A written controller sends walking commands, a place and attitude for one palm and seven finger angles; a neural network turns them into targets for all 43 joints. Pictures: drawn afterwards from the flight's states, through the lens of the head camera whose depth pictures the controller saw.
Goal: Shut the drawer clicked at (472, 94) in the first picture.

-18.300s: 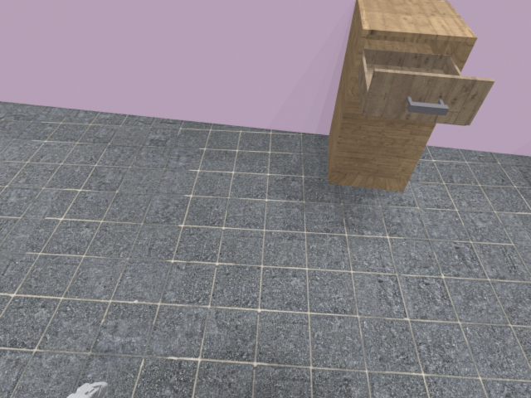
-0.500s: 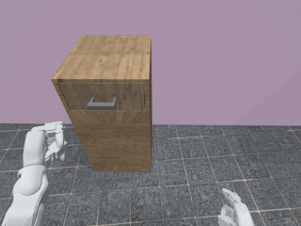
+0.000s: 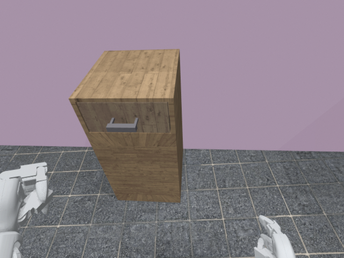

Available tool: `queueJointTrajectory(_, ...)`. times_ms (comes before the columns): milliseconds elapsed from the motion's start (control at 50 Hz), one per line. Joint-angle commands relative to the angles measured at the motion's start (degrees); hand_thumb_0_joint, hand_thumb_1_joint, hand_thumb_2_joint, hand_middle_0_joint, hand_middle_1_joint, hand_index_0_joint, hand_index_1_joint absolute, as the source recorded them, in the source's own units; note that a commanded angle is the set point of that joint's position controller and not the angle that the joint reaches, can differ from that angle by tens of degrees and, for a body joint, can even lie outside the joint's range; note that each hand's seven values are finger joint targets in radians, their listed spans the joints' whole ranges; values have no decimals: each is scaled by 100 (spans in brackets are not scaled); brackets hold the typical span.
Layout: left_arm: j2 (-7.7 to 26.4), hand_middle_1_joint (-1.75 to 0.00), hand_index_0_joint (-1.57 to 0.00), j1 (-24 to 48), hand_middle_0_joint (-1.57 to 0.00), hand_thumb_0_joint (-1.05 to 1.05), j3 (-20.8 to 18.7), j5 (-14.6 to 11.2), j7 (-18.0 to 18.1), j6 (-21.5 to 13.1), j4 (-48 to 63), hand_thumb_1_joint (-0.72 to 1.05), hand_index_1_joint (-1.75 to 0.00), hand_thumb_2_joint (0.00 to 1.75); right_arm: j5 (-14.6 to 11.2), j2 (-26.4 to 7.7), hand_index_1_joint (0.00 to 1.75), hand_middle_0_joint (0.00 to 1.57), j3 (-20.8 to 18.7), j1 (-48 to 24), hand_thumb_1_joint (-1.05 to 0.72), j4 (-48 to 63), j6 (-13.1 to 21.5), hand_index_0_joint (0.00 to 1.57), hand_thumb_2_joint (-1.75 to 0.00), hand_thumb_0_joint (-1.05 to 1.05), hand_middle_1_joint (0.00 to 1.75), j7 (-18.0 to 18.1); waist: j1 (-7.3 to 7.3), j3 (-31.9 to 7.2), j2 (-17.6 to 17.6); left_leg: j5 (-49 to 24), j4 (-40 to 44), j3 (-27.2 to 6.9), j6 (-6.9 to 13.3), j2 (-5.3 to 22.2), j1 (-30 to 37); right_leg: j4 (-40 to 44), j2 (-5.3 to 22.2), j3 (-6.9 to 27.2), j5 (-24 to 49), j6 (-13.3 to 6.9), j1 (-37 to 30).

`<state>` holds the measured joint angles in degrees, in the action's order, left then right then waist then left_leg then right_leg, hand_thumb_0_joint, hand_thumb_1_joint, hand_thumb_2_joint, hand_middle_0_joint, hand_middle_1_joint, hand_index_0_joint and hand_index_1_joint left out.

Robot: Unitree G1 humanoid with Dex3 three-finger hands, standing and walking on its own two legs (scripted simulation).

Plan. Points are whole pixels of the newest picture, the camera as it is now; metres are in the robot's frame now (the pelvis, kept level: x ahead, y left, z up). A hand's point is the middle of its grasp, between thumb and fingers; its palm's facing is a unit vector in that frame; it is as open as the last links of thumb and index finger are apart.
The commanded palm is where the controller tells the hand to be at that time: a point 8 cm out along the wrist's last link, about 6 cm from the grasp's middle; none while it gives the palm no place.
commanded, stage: step back with the hand held close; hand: left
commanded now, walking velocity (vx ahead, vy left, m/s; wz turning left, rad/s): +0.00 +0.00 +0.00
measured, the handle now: (123, 123) +0.61 +0.29 -0.07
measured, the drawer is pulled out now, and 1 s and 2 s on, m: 0.00 0.00 0.00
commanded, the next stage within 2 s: stop stepping back and stand still in 1.24 s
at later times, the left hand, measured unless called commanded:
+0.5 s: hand (53, 191) +0.19 +0.25 +0.15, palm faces +0.25 -0.84 -0.49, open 3.2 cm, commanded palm +0.12 +0.29 +0.17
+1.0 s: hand out of the picture +0.07 +0.29 +0.15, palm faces +0.42 -0.79 -0.45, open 3.2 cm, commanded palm +0.00 +0.32 +0.17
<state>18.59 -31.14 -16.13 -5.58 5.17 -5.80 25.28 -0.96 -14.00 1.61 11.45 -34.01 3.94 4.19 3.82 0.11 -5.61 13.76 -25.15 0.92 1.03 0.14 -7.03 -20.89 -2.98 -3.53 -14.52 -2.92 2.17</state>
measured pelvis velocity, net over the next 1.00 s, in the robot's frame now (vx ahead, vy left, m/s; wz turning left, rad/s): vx -0.12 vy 0.04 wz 0.05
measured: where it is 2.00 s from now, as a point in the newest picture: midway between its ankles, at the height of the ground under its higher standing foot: outside the picture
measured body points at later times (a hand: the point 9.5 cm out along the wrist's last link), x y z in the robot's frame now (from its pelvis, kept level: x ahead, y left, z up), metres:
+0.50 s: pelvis -0.02 +0.02 +0.00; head +0.01 +0.00 +0.45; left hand +0.17 +0.29 +0.17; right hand +0.14 -0.24 -0.09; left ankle +0.00 +0.11 -0.74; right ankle -0.03 -0.08 -0.74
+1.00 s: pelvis -0.12 +0.04 -0.02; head -0.10 +0.04 +0.43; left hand +0.04 +0.32 +0.18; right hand +0.07 -0.19 -0.10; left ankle +0.00 +0.11 -0.74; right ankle -0.08 -0.09 -0.74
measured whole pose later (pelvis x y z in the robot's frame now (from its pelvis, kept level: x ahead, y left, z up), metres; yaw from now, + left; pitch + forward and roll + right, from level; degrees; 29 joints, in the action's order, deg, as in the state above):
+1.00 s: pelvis -0.12 +0.04 -0.02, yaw +3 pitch +0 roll -3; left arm 20.6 -33.8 -22.2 -1.6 7.1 -13.5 33.5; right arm -0.1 -12.0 0.5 11.6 -31.4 2.9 3.9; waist 0.3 1.7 -1.8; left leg 11.5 -35.1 2.2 3.8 -0.6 -27.8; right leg -34.2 -3.3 1.6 -15.6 0.2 18.7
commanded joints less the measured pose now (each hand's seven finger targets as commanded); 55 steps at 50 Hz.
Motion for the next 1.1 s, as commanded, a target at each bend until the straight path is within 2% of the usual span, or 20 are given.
queueJointTrajectory(0,1032,-160,-140,701,-140,0,-605,16,127,-394,1161,90,-160,90,46,-486,30,20,-229,-761,-90,946,367,20,-90,0,30,86,-72,-247,409,-808,241,-82,164,25,384,558,344,506,800,185,527)
queueJointTrajectory(60,1068,-160,-140,620,-140,0,-609,37,155,-417,1398,90,-160,90,54,-470,30,20,-207,-793,-90,952,450,20,-90,0,30,71,-14,-472,154,-1180,194,-68,142,8,451,443,355,491,1310,176,341)
queueJointTrajectory(100,1066,-160,-140,598,-140,0,-591,40,159,-402,1366,90,-160,90,53,-453,30,20,-191,-822,-90,927,491,20,-90,0,30,65,-34,-232,80,-1091,230,-76,113,14,399,509,345,503,1214,172,435)
queueJointTrajectory(120,1797,-160,-140,1149,-140,0,-1413,108,195,-666,1894,90,-160,90,50,-638,30,20,-260,-687,-90,1115,303,20,-90,0,30,4,-254,157,354,-771,0,-206,218,100,8,807,648,1178,1538,251,1041)
queueJointTrajectory(140,1377,-160,-140,547,-140,0,-1178,123,157,-701,1276,90,-160,90,80,-544,30,20,-295,-696,-90,947,180,20,-90,0,30,-12,-280,119,584,-717,-132,-227,210,99,-3,800,802,1179,1670,249,1065)
queueJointTrajectory(160,1211,-160,-140,362,-140,0,-1002,136,130,-687,1087,90,-160,90,73,-560,30,20,-320,-708,-90,964,88,20,-90,0,30,-49,-300,140,671,-750,-141,-206,194,103,16,790,815,1171,1804,275,1127)
queueJointTrajectory(240,916,-160,-140,-93,-140,0,-801,134,75,-765,851,90,-160,90,47,-595,30,20,-431,-633,-90,1021,-133,20,-90,0,30,-98,-350,-219,552,-1243,26,-150,167,224,0,502,726,868,2108,377,945)
queueJointTrajectory(400,1401,-160,-140,-571,-140,0,-1275,88,209,-840,1544,90,-160,90,-10,-535,30,20,-508,-715,-90,1277,-343,20,-90,0,30,-26,-318,-1111,598,-2282,73,-198,175,334,-157,-118,618,575,2817,406,398)
queueJointTrajectory(520,1399,-160,-140,-793,-140,0,-1274,104,303,-855,1825,90,-160,90,5,-580,30,20,-528,-601,-90,1293,-306,20,-90,0,30,24,-369,-1102,246,-2209,96,-319,177,420,-500,-320,506,568,2456,386,481)
queueJointTrajectory(600,1309,-160,-140,-817,-140,0,-1211,153,328,-884,1767,90,-160,90,11,-614,30,20,-529,-550,-90,1266,-239,20,-90,0,30,29,-396,-900,74,-1534,323,-494,209,531,-994,-465,389,521,1746,369,490)
queueJointTrajectory(680,1284,-160,-140,-647,-140,0,-1235,257,333,-951,1780,90,-160,90,33,-707,30,20,-520,-585,-90,1300,-118,20,-90,0,30,59,-388,-576,-159,418,895,-853,399,781,-2286,-975,206,538,1026,376,2)
queueJointTrajectory(740,1144,-160,-140,-473,-140,0,-1157,361,318,-990,1725,90,-160,90,41,-725,30,20,-494,-545,-90,1322,3,20,-90,0,30,76,-390,-253,-125,2092,1340,-1204,561,1061,-3330,-1515,86,575,526,398,-297)
queueJointTrajectory(800,1138,-160,-140,-107,-140,0,-1200,491,336,-1004,1749,90,-160,90,85,-728,30,20,-488,-556,-90,1290,96,20,-90,0,30,129,-386,-124,-201,3030,1587,-1438,693,1320,-4157,-2121,-55,530,190,437,-665)
queueJointTrajectory(860,1133,-160,-140,-104,-140,0,-1210,479,315,-1044,1798,90,-160,90,84,-686,30,20,-511,-488,-90,1284,165,20,-90,0,30,116,-415,-137,83,2810,1250,-1336,608,1176,-3795,-1854,-63,660,23,322,-255)
queueJointTrajectory(920,1219,-160,-140,-158,-140,0,-1251,387,298,-1160,2035,90,-160,90,110,-620,30,20,-509,-474,-90,1226,226,20,-90,0,30,77,-477,-248,418,2155,487,-902,386,683,-2770,-899,216,1261,-196,103,809)
queueJointTrajectory(980,1289,-160,-140,-163,-140,0,-1194,261,344,-1251,2287,90,-160,90,118,-570,30,20,-556,-347,-90,1012,224,20,-90,0,30,-21,-534,-595,1081,804,-1495,-276,-1,57,-848,404,1174,2297,-609,-346,2728)
queueJointTrajectory(1000,1205,-160,-140,-128,-140,0,-1055,292,384,-1257,2242,90,-160,90,132,-495,30,20,-545,-295,-90,925,204,20,-90,0,30,-49,-568,-656,1274,645,-1897,-293,-57,7,-713,512,1507,2386,-411,-481,2833)
queueJointTrajectory(1020,1238,-160,-140,-47,-140,0,-1039,315,420,-1265,2273,90,-160,90,130,-476,30,20,-551,-310,-90,906,192,20,-90,0,30,-64,-598,-638,1295,523,-2069,-268,-82,-24,-641,515,1639,2374,-167,-519,2919)
queueJointTrajectory(1060,1356,-160,-140,-5,-140,0,-1119,345,462,-1282,2344,90,-160,90,133,-466,30,20,-520,-357,-90,897,176,20,-90,0,30,-47,-605,-563,1093,220,-1337,-345,-46,48,-597,147,1373,1846,360,-302,2774)
queueJointTrajectory(1080,1402,-160,-140,4,-140,0,-1167,331,459,-1258,2358,90,-160,90,145,-518,30,20,-505,-435,-90,897,172,20,-90,0,30,-3,-600,-397,592,75,-593,-553,16,188,-737,-192,916,1515,254,-66,2728)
